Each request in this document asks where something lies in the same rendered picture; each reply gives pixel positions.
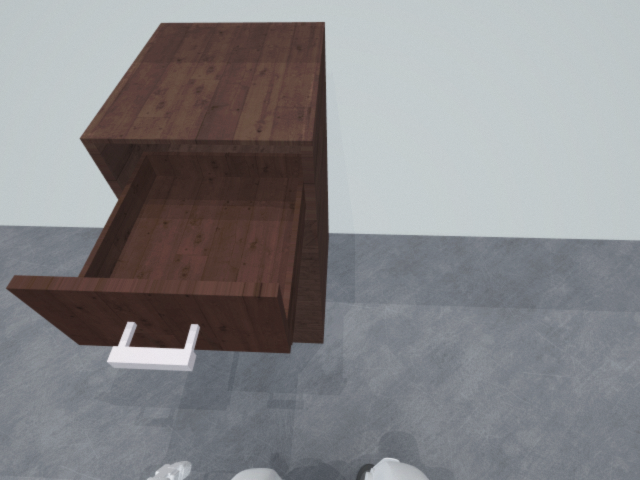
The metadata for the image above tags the cabinet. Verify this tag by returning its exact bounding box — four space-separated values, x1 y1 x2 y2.
80 22 329 344

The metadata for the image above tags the handle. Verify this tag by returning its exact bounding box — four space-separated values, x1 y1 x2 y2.
107 322 200 371

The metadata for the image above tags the right robot shin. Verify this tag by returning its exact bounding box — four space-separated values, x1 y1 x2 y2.
373 458 399 468

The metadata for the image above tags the drawer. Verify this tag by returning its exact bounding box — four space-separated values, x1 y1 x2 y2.
6 152 306 353

